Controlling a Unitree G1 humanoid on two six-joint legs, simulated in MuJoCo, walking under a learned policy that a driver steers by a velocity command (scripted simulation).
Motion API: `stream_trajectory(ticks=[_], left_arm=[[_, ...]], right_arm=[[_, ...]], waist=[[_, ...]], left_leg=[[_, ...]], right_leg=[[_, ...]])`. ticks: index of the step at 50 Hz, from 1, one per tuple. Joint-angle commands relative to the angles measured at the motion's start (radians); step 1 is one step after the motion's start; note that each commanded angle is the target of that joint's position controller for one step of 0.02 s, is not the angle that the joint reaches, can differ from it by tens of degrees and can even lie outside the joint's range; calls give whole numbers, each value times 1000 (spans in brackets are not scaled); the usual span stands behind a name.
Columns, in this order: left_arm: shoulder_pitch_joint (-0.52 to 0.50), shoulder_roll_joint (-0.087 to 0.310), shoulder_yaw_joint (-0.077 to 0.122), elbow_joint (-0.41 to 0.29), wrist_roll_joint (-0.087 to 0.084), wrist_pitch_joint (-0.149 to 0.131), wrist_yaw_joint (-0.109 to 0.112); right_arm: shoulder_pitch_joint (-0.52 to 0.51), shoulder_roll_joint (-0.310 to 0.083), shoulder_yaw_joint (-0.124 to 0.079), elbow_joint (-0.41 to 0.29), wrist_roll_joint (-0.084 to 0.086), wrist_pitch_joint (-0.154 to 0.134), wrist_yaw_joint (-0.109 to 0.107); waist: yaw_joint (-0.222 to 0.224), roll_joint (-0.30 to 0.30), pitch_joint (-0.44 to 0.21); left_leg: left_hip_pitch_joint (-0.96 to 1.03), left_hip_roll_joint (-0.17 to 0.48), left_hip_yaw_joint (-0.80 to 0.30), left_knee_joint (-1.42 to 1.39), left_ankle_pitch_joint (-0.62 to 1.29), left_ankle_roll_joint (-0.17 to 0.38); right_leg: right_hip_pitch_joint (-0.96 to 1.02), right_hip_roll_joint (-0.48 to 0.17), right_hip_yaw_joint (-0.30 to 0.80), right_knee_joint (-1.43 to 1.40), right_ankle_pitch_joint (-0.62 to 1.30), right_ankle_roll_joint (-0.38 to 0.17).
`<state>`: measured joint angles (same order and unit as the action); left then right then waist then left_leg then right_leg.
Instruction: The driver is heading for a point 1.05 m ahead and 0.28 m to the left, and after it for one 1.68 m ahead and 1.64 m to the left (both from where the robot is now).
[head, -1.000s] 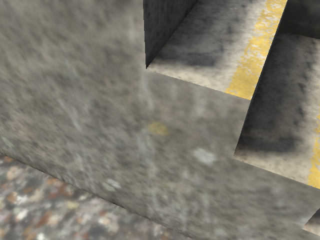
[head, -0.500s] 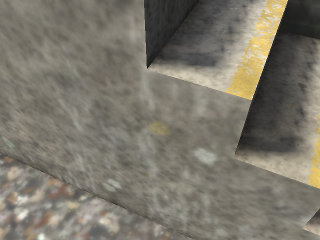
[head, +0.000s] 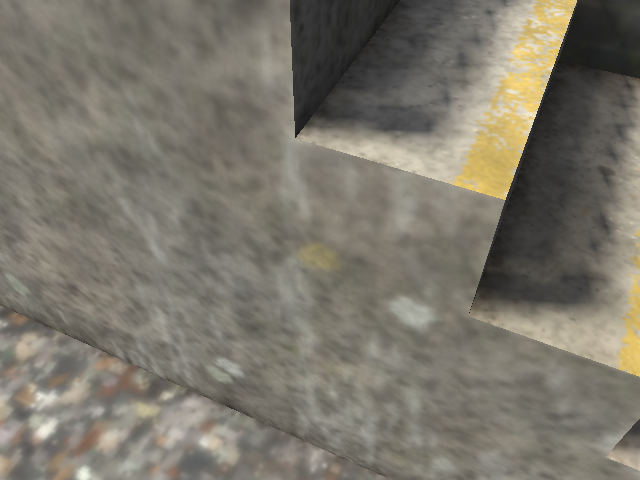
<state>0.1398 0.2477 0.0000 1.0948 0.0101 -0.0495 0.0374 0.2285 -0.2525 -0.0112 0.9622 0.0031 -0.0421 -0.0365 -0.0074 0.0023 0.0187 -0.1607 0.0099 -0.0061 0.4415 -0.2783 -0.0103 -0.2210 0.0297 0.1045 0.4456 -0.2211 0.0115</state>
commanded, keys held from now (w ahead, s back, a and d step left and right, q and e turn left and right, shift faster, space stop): w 0.98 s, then no key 0.02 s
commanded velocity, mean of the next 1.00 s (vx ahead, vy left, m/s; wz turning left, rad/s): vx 0.00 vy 0.00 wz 0.00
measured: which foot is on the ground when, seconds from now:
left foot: down 0.00-1.00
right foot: down 0.00-1.00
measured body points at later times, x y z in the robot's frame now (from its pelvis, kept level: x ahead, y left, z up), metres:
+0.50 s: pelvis +0.00 +0.00 +0.00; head +0.01 +0.00 +0.45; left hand +0.08 +0.26 -0.14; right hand +0.07 -0.26 -0.14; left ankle -0.03 +0.13 -0.74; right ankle +0.01 -0.13 -0.74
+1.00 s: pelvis +0.00 +0.00 +0.00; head +0.01 +0.00 +0.45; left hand +0.08 +0.26 -0.14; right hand +0.07 -0.26 -0.14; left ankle -0.03 +0.13 -0.74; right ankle +0.01 -0.13 -0.74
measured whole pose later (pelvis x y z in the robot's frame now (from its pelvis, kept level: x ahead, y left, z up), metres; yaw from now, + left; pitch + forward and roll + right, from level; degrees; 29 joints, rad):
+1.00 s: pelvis +0.00 +0.00 +0.00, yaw +0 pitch +0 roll +0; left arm 0.14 0.25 0.00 1.10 0.01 -0.05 0.04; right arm 0.23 -0.25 -0.01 0.96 0.00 -0.04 -0.04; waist -0.01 0.00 0.02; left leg -0.16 0.01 -0.01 0.44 -0.28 -0.01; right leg -0.22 0.03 0.10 0.45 -0.22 0.01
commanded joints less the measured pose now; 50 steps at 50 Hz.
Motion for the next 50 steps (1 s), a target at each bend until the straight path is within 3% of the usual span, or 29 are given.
stream_trajectory(ticks=[1,50], left_arm=[[-3,116,19,-32,0,-8,3],[-1,114,19,-30,0,-9,5]], right_arm=[[20,-116,-23,-38,0,-9,-3],[22,-114,-23,-37,1,-10,-1]], waist=[[0,-1,-24],[0,-1,-22]], left_leg=[[-32,31,-32,-75,139,10],[-35,29,-33,-74,137,11]], right_leg=[[33,-37,29,-56,176,-41],[32,-38,26,-55,170,-38]])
